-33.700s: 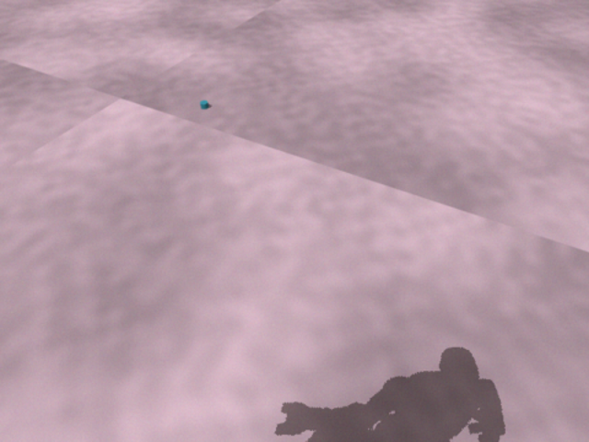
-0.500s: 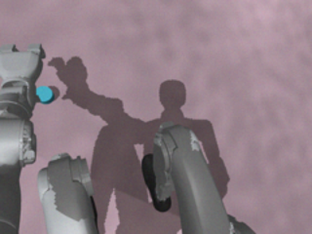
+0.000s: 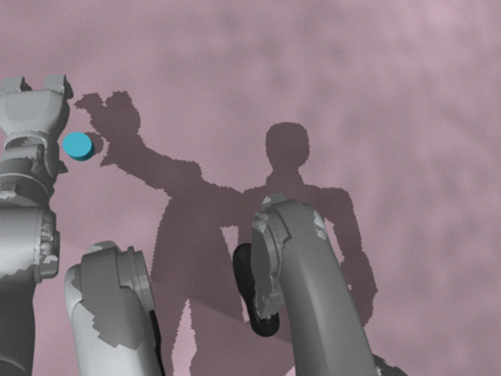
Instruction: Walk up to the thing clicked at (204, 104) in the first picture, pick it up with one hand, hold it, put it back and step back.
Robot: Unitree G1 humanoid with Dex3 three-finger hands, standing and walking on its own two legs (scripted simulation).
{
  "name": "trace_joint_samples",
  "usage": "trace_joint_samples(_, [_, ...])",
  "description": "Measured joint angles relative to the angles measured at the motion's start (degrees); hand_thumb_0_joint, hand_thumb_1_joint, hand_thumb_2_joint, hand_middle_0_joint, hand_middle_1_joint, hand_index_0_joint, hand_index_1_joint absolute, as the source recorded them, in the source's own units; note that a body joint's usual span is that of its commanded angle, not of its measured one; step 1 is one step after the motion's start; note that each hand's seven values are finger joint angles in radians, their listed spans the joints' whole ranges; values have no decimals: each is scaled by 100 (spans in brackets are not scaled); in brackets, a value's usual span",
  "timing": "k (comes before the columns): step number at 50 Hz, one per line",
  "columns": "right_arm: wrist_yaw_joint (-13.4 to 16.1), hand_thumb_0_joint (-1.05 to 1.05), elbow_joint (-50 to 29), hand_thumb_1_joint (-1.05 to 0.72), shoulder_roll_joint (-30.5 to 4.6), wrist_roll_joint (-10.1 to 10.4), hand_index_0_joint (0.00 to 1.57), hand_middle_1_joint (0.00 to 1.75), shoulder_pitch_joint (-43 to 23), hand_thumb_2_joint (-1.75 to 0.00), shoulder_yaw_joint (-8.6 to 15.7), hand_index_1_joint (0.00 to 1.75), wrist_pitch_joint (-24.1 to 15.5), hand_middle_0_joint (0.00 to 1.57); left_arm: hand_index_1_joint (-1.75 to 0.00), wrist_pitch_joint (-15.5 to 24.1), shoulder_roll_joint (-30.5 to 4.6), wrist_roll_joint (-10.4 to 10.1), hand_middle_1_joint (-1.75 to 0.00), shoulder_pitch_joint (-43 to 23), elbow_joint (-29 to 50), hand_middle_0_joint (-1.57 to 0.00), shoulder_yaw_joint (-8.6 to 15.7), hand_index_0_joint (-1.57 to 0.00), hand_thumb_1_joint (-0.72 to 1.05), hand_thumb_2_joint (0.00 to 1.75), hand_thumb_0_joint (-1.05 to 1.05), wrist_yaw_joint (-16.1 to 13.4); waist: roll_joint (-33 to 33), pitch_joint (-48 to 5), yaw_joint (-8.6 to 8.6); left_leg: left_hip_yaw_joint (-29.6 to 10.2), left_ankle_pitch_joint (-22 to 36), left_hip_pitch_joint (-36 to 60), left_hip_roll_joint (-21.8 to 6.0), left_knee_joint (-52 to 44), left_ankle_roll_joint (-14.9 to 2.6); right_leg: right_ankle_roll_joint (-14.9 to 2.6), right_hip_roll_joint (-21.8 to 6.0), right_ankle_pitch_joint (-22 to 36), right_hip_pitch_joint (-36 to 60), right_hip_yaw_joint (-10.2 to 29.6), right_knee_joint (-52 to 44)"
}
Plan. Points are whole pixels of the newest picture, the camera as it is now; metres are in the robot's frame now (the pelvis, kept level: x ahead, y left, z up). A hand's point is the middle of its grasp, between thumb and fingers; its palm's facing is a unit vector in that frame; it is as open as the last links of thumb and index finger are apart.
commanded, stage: rest palm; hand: left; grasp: from above
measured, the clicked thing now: (79, 146) +0.52 +0.19 -0.31
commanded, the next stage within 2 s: close in 1.38 s
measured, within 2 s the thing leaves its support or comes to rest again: neither
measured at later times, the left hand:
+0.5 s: hand (73, 146) +0.51 +0.19 -0.25, palm faces -0.42 -0.09 -0.90, open 13.4 cm
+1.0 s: hand (75, 148) +0.50 +0.19 -0.26, palm faces -0.43 -0.09 -0.90, open 13.1 cm
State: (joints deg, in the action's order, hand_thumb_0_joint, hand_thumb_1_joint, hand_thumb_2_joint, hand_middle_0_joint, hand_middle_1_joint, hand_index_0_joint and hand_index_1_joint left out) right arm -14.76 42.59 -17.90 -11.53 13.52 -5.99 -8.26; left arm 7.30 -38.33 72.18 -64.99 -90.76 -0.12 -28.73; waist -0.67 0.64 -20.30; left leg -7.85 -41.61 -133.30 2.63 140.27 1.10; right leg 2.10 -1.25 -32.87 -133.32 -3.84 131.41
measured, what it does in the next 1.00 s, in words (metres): stands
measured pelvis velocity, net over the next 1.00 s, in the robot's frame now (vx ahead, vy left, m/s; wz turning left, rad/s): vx -0.01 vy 0.01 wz -0.09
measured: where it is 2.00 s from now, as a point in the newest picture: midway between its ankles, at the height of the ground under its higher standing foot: (206, 334)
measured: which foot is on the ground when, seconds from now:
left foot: down 0.00-1.00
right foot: down 0.00-1.00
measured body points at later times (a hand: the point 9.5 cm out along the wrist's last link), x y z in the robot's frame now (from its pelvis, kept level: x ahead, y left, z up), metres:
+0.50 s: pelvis +0.00 +0.01 -0.01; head +0.29 +0.08 +0.32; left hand +0.52 +0.19 -0.20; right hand -0.02 -0.24 -0.06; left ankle +0.07 +0.12 -0.29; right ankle +0.12 -0.13 -0.29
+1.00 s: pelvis -0.01 +0.01 -0.01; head +0.30 +0.09 +0.32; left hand +0.52 +0.19 -0.21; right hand -0.02 -0.23 -0.05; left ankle +0.07 +0.12 -0.29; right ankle +0.12 -0.13 -0.29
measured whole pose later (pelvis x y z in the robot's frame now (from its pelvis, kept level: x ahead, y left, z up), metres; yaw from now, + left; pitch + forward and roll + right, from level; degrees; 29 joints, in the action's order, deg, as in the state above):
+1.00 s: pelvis -0.01 +0.01 -0.01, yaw -5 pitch +31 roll -14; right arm -19.7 36.0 -21.1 -15.1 11.0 -16.2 -15.9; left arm 8.2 -50.6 73.7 -69.8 -104.8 1.0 -39.3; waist -6.2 10.5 -28.0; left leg -12.4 -42.2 -132.8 2.1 143.6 0.3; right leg 3.7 0.1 -31.7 -130.4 -7.9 130.4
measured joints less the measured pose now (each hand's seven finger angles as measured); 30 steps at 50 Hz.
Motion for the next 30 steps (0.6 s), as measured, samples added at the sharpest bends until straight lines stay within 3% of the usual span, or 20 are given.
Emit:
trace_joint_samples(4, [-11, 0, 1, -91, -34, -49, 20, 30, -183, -90, -54, 30, -81, 20, -97, -94, -92, 118, -101, -332, -635, -14, -4, -17, -41, 90, 0, -183, 2, -102, -148, -25, -29, -5, 6, 19, -18, 12, -4, -31, 19, -25, -4])
trace_joint_samples(8, [-25, 0, -158, -91, -74, -70, 20, 30, -283, -90, -165, 30, -166, 20, -97, -188, -191, 89, -101, -478, -976, -13, -18, -16, -40, 89, 0, -209, -18, 11, -295, -37, -11, 3, 0, 27, -47, 42, 7, -8, 55, -37, -31])
trace_joint_samples(12, [-45, 0, -307, -91, -101, -82, 20, 30, -271, -90, -331, 30, -203, 20, -97, -125, -274, 114, -102, -454, -1046, -12, 38, -16, -39, 88, 0, -255, -98, 185, -391, -51, 18, 0, -10, 46, -66, 69, 23, 33, 71, -50, -44])
trace_joint_samples(21, [-159, 0, -459, -91, -101, -249, 20, 30, -148, -90, -637, 30, -374, 20, -99, 74, -696, 314, -104, -363, -1158, -10, 268, -15, -40, 88, 0, -779, -350, 581, -594, -189, -3, -42, -30, 198, -46, 81, 67, 85, 63, -167, -3])
trace_joint_samples(30, [-419, 0, -484, -91, -203, -354, 20, 30, -138, -90, -763, 30, -558, 20, -100, -63, -992, 221, -106, -455, -1217, -13, 395, -18, -36, 89, 0, -1009, -350, 805, -712, -315, -107, -57, -43, 352, -57, 125, 100, 43, 93, -273, 38])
